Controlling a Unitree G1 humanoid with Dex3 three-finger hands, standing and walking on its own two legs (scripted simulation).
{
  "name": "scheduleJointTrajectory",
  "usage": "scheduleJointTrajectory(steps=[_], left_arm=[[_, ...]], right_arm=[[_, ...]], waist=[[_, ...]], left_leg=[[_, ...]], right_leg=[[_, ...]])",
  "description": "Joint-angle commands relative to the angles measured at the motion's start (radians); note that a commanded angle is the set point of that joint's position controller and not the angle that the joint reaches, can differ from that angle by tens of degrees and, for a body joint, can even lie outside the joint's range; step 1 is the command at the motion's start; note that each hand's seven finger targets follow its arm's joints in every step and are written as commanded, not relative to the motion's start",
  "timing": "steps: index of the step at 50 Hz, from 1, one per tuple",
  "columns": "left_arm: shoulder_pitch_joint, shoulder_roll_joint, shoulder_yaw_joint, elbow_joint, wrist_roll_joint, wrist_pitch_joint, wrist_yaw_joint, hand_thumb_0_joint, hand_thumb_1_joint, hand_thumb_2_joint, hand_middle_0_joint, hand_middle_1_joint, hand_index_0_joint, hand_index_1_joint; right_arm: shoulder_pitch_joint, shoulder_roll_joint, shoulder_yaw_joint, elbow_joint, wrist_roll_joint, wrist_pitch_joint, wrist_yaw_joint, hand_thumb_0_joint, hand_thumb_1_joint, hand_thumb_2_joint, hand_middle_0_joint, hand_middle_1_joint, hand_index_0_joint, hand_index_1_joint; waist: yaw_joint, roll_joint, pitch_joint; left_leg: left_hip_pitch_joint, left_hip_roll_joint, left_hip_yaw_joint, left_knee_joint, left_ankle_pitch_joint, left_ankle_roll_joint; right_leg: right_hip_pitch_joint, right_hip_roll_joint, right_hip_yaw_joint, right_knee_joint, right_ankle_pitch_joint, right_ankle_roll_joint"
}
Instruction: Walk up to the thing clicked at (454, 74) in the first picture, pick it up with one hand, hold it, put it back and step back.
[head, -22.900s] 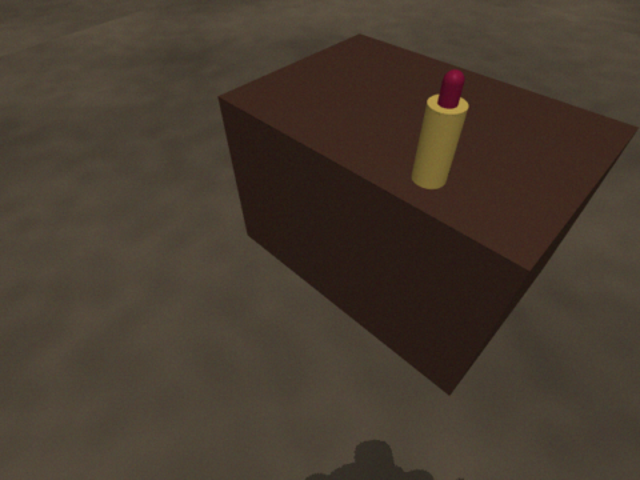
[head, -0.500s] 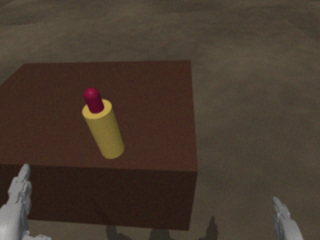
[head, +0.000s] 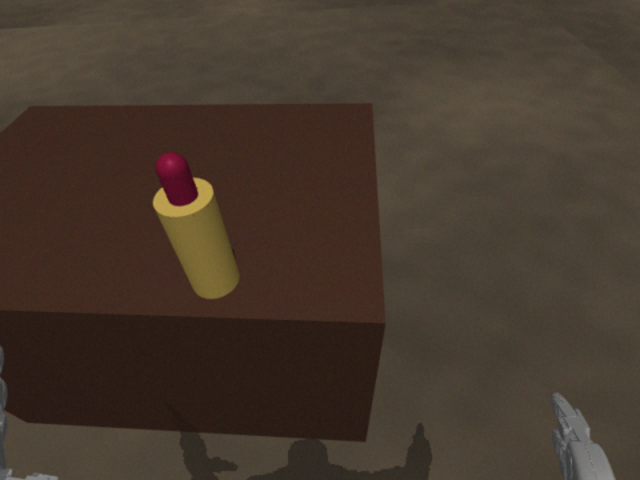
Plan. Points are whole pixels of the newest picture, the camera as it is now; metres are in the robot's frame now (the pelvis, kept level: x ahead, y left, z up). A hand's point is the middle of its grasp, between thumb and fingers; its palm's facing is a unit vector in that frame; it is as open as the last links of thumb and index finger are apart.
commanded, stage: home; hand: left
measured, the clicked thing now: (195, 227) +0.48 +0.21 +0.06
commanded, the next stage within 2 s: none
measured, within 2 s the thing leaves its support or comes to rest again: neither
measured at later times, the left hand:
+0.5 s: hand (191, 450) +0.20 +0.18 -0.06, palm faces +0.09 -0.98 -0.19, open 17.3 cm
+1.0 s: hand (191, 441) +0.20 +0.19 -0.05, palm faces +0.10 -0.97 -0.23, open 17.4 cm
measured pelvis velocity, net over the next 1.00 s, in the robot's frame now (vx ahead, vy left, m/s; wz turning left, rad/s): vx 0.03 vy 0.01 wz -0.01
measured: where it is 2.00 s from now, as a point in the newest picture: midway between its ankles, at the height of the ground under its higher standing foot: outside the picture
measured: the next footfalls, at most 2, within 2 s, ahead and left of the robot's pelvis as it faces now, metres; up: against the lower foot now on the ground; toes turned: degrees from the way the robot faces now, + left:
none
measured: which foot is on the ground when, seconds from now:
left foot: down 0.00-1.00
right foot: down 0.00-1.00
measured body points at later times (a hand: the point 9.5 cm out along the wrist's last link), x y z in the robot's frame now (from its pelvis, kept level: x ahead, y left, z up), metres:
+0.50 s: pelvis +0.02 +0.02 -0.01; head +0.05 +0.02 +0.44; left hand +0.19 +0.24 -0.04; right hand +0.17 -0.22 -0.04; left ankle +0.03 +0.15 -0.69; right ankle +0.01 -0.13 -0.69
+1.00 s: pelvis +0.03 +0.01 -0.01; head +0.06 +0.01 +0.44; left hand +0.20 +0.24 -0.04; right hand +0.19 -0.22 -0.04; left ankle +0.03 +0.15 -0.69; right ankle +0.01 -0.13 -0.69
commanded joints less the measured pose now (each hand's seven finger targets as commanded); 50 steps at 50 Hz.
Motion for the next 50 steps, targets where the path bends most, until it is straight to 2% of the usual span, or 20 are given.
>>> scheduleJointTrajectory(steps=[1, 3, 5, 6, 8, 9, 11, 13, 14, 20, 23, 24, 25, 26, 31, 32, 35, 38, 39, 50], left_arm=[[-0.078, 0.152, 0.030, -0.170, 0.018, -0.077, 0.016, 0.000, -0.471, 0.108, -0.058, -0.072, -0.060, -0.070], [-0.051, 0.094, -0.032, -0.094, 0.024, -0.068, 0.012, 0.000, -0.451, 0.121, -0.060, -0.076, -0.063, -0.074], [-0.096, 0.122, -0.032, -0.157, 0.031, -0.071, 0.019, 0.000, -0.455, 0.118, -0.059, -0.076, -0.062, -0.073], [-0.057, 0.111, -0.041, -0.080, 0.036, -0.057, 0.018, 0.000, -0.454, 0.118, -0.059, -0.075, -0.062, -0.072], [-0.023, 0.040, -0.117, -0.048, 0.038, -0.033, 0.012, 0.000, -0.467, 0.110, -0.058, -0.072, -0.061, -0.070], [-0.091, 0.066, -0.117, -0.137, 0.040, -0.036, 0.016, 0.000, -0.490, 0.096, -0.055, -0.068, -0.058, -0.066], [-0.076, 0.036, -0.160, -0.093, 0.044, -0.015, 0.019, 0.000, -0.520, 0.078, -0.052, -0.063, -0.055, -0.060], [-0.060, -0.018, -0.223, -0.025, 0.050, 0.006, 0.016, 0.000, -0.529, 0.071, -0.051, -0.060, -0.053, -0.058], [-0.067, -0.016, -0.231, -0.044, 0.051, 0.011, 0.018, 0.000, -0.546, 0.061, -0.049, -0.057, -0.051, -0.055], [-0.062, -0.017, -0.267, -0.012, 0.058, 0.034, 0.029, 0.000, -0.546, 0.061, -0.049, -0.056, -0.051, -0.054], [-0.082, 0.010, -0.257, -0.051, 0.058, 0.039, 0.037, 0.000, -0.555, 0.055, -0.048, -0.053, -0.049, -0.052], [-0.045, -0.016, -0.269, 0.002, 0.061, 0.046, 0.036, 0.000, -0.537, 0.066, -0.050, -0.057, -0.052, -0.055], [-0.065, 0.013, -0.247, -0.044, 0.057, 0.044, 0.041, 0.000, -0.556, 0.054, -0.048, -0.053, -0.049, -0.052], [-0.038, -0.020, -0.278, -0.004, 0.059, 0.050, 0.039, 0.000, -0.556, 0.054, -0.048, -0.053, -0.049, -0.052], [-0.014, -0.063, -0.319, 0.033, 0.062, 0.062, 0.034, 0.000, -0.544, 0.061, -0.050, -0.054, -0.050, -0.054], [-0.082, -0.025, -0.301, -0.059, 0.062, 0.053, 0.036, 0.000, -0.531, 0.067, -0.051, -0.055, -0.051, -0.055], [-0.049, -0.051, -0.311, 0.011, 0.065, 0.063, 0.033, 0.000, -0.533, 0.067, -0.051, -0.056, -0.051, -0.055], [-0.056, -0.015, -0.281, -0.024, 0.068, 0.057, 0.033, 0.000, -0.545, 0.061, -0.049, -0.055, -0.051, -0.054], [-0.056, -0.031, -0.301, -0.005, 0.067, 0.061, 0.030, 0.000, -0.545, 0.061, -0.049, -0.055, -0.051, -0.054], [-0.061, -0.026, -0.291, -0.063, 0.065, 0.055, 0.037, 0.000, -0.554, 0.056, -0.048, -0.054, -0.050, -0.053]], right_arm=[[-0.087, -0.017, 0.072, -0.176, -0.010, -0.066, -0.001, 0.000, -0.118, -0.449, 0.121, 0.168, 0.121, 0.168], [-0.098, -0.008, 0.099, -0.176, -0.015, -0.075, -0.002, 0.000, -0.240, -0.520, 0.134, 0.189, 0.134, 0.189], [-0.071, -0.012, 0.095, -0.152, -0.018, -0.070, -0.007, 0.000, -0.320, -0.567, 0.142, 0.202, 0.142, 0.202], [-0.047, -0.075, 0.038, -0.163, -0.023, -0.069, -0.012, 0.000, -0.400, -0.638, 0.154, 0.223, 0.155, 0.223], [-0.035, -0.088, 0.030, -0.155, -0.026, -0.074, -0.009, 0.000, -0.560, -0.722, 0.169, 0.248, 0.169, 0.248], [-0.021, -0.079, 0.034, -0.137, -0.026, -0.069, -0.009, 0.000, -0.623, -0.744, 0.173, 0.254, 0.173, 0.254], [-0.047, -0.104, -0.001, -0.148, -0.027, -0.068, -0.014, 0.000, -0.765, -0.827, 0.188, 0.279, 0.188, 0.279], [-0.046, -0.083, 0.023, -0.157, -0.027, -0.070, -0.008, 0.000, -0.872, -0.892, 0.199, 0.298, 0.199, 0.298], [-0.064, -0.066, 0.045, -0.172, -0.026, -0.067, -0.004, 0.000, -0.894, -0.902, 0.201, 0.301, 0.201, 0.301], [-0.076, -0.035, 0.086, -0.220, -0.030, -0.035, -0.004, 0.000, -0.896, -0.903, 0.201, 0.301, 0.201, 0.301], [-0.083, -0.040, 0.086, -0.246, -0.033, -0.018, -0.008, 0.000, -0.896, -0.903, 0.201, 0.301, 0.201, 0.301], [-0.074, -0.033, 0.088, -0.245, -0.036, -0.012, -0.008, 0.000, -0.896, -0.903, 0.201, 0.301, 0.201, 0.301], [-0.065, -0.044, 0.073, -0.241, -0.034, -0.006, -0.008, 0.000, -0.896, -0.903, 0.201, 0.301, 0.201, 0.301], [-0.073, -0.046, 0.073, -0.260, -0.037, -0.001, -0.010, 0.000, -0.895, -0.903, 0.201, 0.301, 0.201, 0.301], [-0.050, -0.061, 0.064, -0.285, -0.034, 0.021, -0.007, 0.000, -0.895, -0.903, 0.201, 0.301, 0.201, 0.301], [-0.027, -0.046, 0.075, -0.262, -0.032, 0.026, -0.004, 0.000, -0.895, -0.903, 0.201, 0.301, 0.201, 0.301], [-0.021, -0.060, 0.064, -0.293, -0.032, 0.035, -0.004, 0.000, -0.895, -0.903, 0.201, 0.301, 0.201, 0.301], [0.001, -0.049, 0.067, -0.284, -0.028, 0.049, -0.008, 0.000, -0.895, -0.904, 0.201, 0.301, 0.201, 0.301], [-0.006, -0.060, 0.059, -0.299, -0.028, 0.048, -0.005, 0.000, -0.895, -0.904, 0.201, 0.301, 0.201, 0.301], [-0.026, -0.048, 0.069, -0.324, -0.027, 0.067, -0.003, 0.000, -0.896, -0.903, 0.201, 0.301, 0.201, 0.301]], waist=[[0.011, 0.011, -0.042], [-0.001, -0.003, -0.027], [-0.004, 0.045, -0.070], [-0.033, 0.019, -0.069], [-0.044, 0.011, -0.058], [-0.042, 0.055, -0.092], [-0.048, 0.027, -0.091], [-0.057, -0.010, -0.066], [-0.040, 0.007, -0.079], [-0.016, 0.036, -0.122], [-0.013, 0.048, -0.135], [-0.016, 0.027, -0.138], [-0.009, 0.045, -0.147], [-0.020, 0.022, -0.140], [-0.037, -0.039, -0.139], [-0.038, 0.000, -0.136], [-0.048, -0.054, -0.141], [-0.038, -0.035, -0.159], [-0.049, -0.040, -0.140], [-0.031, -0.001, -0.132]], left_leg=[[0.038, -0.034, 0.070, -0.135, 0.045, 0.053], [0.031, -0.030, 0.068, -0.138, 0.033, 0.055], [0.051, -0.027, 0.063, -0.143, 0.048, 0.050], [0.062, -0.024, 0.062, -0.142, 0.045, 0.051], [0.067, -0.016, 0.053, -0.148, 0.051, 0.048], [0.085, -0.014, 0.048, -0.149, 0.062, 0.044], [0.078, -0.005, 0.033, -0.149, 0.068, 0.041], [0.062, 0.000, 0.024, -0.140, 0.062, 0.041], [0.052, 0.002, 0.018, -0.138, 0.071, 0.039], [0.038, -0.005, 0.044, -0.100, 0.140, 0.032], [0.030, -0.011, 0.056, -0.085, 0.137, 0.034], [0.028, -0.010, 0.056, -0.079, 0.147, 0.035], [0.027, -0.012, 0.059, -0.075, 0.159, 0.034], [0.029, -0.012, 0.063, -0.070, 0.164, 0.037], [0.033, -0.006, 0.059, -0.054, 0.218, 0.039], [0.040, -0.007, 0.060, -0.058, 0.211, 0.037], [0.037, -0.005, 0.058, -0.047, 0.223, 0.039], [0.044, -0.009, 0.064, -0.033, 0.245, 0.040], [0.040, -0.009, 0.064, -0.039, 0.234, 0.040], [0.011, -0.010, 0.062, -0.049, 0.161, 0.036]], right_leg=[[0.014, 0.004, -0.028, -0.195, 0.061, -0.005], [0.005, 0.011, -0.039, -0.188, 0.059, -0.006], [0.009, 0.018, -0.047, -0.169, 0.081, -0.014], [-0.005, 0.024, -0.050, -0.167, 0.081, -0.011], [-0.013, 0.033, -0.061, -0.153, 0.096, -0.012], [-0.020, 0.036, -0.064, -0.139, 0.109, -0.017], [-0.031, 0.044, -0.075, -0.124, 0.114, -0.018], [-0.045, 0.045, -0.079, -0.119, 0.109, -0.017], [-0.030, 0.041, -0.078, -0.110, 0.116, -0.019], [-0.005, 0.031, -0.062, -0.100, 0.157, -0.024], [0.004, 0.025, -0.050, -0.110, 0.161, -0.022], [0.009, 0.028, -0.050, -0.105, 0.170, -0.020], [0.017, 0.025, -0.047, -0.104, 0.184, -0.022], [0.008, 0.026, -0.047, -0.107, 0.194, -0.017], [-0.002, 0.034, -0.054, -0.089, 0.252, -0.013], [-0.010, 0.034, -0.052, -0.087, 0.244, -0.015], [-0.013, 0.033, -0.054, -0.082, 0.258, -0.009], [-0.006, 0.027, -0.046, -0.079, 0.292, -0.008], [-0.016, 0.028, -0.046, -0.079, 0.278, -0.008], [-0.037, 0.029, -0.046, -0.076, 0.194, -0.017]])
